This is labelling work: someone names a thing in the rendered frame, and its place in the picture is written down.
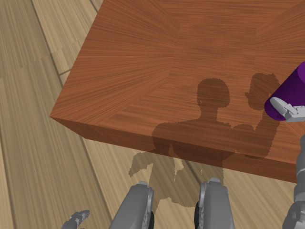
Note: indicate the right robot hand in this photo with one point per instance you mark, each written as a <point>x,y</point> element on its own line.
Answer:
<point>291,114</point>

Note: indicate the right robot arm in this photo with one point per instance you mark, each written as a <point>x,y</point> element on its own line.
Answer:
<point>295,218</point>

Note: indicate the can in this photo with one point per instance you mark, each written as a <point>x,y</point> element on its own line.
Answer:
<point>292,91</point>

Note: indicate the left robot hand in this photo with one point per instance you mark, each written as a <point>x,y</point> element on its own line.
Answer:
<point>76,220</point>

